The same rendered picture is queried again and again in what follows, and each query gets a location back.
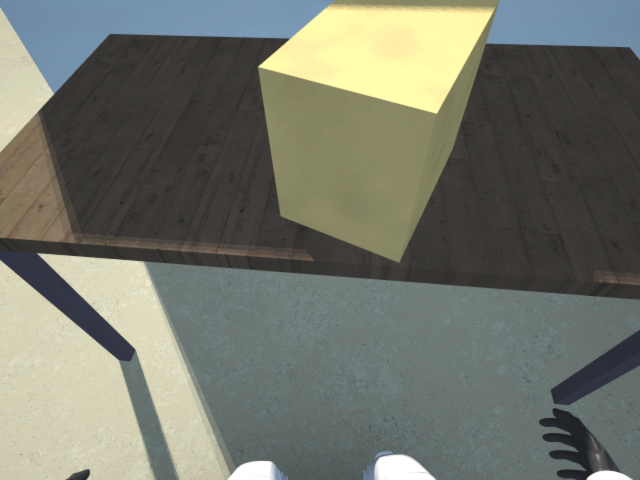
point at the robot right thigh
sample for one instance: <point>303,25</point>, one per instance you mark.
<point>396,467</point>

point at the table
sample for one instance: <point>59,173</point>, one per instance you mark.
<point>156,149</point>

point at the right robot hand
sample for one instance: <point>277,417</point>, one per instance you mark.
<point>591,455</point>

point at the carton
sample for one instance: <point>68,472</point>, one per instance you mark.
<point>363,106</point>

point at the robot right shin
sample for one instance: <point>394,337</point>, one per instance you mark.
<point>383,453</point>

